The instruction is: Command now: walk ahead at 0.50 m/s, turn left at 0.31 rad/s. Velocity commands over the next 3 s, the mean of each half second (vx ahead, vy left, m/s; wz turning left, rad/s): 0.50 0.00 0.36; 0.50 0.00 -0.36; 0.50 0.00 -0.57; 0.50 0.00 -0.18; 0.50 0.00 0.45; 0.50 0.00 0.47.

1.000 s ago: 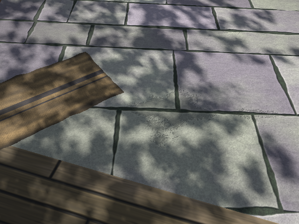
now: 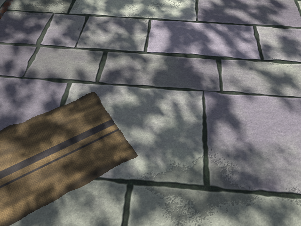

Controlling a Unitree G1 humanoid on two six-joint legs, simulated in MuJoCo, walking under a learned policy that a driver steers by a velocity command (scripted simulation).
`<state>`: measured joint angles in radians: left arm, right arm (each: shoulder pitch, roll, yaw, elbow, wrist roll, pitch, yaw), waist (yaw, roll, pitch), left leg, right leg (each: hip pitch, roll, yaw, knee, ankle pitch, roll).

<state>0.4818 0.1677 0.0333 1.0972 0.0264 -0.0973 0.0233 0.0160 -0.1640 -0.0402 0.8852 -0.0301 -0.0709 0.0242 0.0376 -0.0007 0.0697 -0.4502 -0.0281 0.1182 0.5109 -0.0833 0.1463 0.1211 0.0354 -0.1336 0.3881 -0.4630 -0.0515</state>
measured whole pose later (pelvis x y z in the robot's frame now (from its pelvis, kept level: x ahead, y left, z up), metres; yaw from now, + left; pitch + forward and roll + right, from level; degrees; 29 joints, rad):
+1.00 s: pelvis +0.55 +0.03 +0.03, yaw -2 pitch +2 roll +0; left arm 0.47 0.23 0.06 0.91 0.00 -0.06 0.00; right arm 0.01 -0.24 -0.02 0.74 -0.04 -0.04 0.03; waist 0.10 0.04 0.04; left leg -0.64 0.06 -0.05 0.70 -0.05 -0.04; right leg -0.04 0.14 0.17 0.26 -0.24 -0.11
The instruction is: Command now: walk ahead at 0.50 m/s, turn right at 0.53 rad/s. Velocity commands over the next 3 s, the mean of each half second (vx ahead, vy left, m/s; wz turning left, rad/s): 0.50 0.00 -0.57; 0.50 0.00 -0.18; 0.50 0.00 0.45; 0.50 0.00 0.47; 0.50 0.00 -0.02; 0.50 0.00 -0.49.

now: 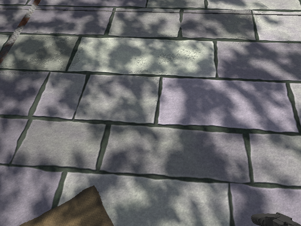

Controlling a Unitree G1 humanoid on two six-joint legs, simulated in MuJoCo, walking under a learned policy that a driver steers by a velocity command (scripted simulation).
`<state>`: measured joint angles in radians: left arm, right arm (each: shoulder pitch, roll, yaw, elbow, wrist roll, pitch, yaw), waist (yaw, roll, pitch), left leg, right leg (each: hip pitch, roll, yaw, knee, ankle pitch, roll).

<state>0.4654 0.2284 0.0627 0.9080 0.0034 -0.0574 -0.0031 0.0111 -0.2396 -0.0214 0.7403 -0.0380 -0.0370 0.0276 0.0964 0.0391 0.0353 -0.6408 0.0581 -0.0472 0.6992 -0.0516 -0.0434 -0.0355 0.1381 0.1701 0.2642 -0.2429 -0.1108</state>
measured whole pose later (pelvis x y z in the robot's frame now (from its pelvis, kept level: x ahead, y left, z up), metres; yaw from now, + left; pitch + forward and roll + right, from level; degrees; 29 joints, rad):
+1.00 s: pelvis +0.49 -0.11 +0.00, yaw -21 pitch +0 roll -1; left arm 0.38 0.25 0.04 0.89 0.02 -0.08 -0.01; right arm 0.24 -0.27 -0.05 0.83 -0.02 -0.01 0.04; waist 0.02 0.05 0.02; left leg -0.67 0.09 -0.04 0.94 -0.11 0.02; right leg 0.00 0.09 -0.10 0.20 -0.20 -0.10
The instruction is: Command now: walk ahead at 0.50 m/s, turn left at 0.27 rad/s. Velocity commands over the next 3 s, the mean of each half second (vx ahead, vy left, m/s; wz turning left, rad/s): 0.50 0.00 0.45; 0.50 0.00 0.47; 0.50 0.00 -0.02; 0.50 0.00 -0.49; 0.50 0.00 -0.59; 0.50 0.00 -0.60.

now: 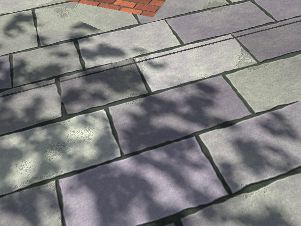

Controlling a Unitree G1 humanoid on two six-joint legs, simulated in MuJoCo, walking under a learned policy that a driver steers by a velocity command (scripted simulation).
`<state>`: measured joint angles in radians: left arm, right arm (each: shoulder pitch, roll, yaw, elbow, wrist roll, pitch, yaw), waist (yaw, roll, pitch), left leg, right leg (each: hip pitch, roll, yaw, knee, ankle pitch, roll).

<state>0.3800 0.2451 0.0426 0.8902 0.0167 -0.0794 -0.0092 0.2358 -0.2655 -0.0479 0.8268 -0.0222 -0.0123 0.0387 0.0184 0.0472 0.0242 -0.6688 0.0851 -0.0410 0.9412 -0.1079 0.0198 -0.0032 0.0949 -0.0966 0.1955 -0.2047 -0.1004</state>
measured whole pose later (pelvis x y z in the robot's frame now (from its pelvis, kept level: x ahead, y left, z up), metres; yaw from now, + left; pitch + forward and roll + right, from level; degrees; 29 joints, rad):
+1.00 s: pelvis +0.54 +0.10 +0.00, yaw +31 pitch +1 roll +0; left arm 0.35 0.26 0.03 0.83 0.02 -0.09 -0.01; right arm 0.23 -0.31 -0.05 0.76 -0.04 -0.02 0.04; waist 0.03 0.05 0.01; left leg -0.54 -0.01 -0.08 1.03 -0.28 0.04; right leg -0.16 0.02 -0.06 0.33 -0.19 -0.04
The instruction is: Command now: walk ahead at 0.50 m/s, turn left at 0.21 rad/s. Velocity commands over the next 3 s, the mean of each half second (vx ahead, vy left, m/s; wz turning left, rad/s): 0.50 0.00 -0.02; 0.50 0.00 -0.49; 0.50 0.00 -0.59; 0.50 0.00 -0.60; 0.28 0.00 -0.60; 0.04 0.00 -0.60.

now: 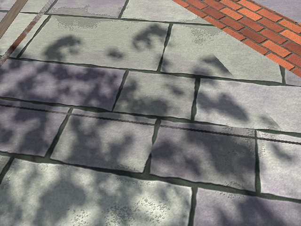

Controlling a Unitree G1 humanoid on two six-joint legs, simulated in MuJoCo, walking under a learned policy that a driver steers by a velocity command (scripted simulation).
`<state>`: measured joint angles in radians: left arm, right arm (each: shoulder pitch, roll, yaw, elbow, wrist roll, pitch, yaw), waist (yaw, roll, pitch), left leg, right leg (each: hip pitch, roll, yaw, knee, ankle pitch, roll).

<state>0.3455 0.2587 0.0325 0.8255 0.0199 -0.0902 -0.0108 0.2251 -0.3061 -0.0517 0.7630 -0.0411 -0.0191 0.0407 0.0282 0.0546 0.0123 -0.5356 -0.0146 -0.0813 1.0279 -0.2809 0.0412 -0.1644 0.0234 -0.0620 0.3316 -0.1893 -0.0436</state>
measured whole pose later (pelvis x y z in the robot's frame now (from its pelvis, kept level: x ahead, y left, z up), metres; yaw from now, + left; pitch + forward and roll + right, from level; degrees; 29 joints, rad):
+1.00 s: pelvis +0.51 -0.03 -0.01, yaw -20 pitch +0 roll +0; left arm 0.30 0.28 0.07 0.88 0.00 -0.03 -0.01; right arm 0.18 -0.25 -0.03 0.79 -0.04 -0.05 0.01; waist 0.01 0.02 0.06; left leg -0.55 0.11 -0.03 1.11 -0.31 -0.03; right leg -0.20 0.15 0.00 0.37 -0.18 -0.15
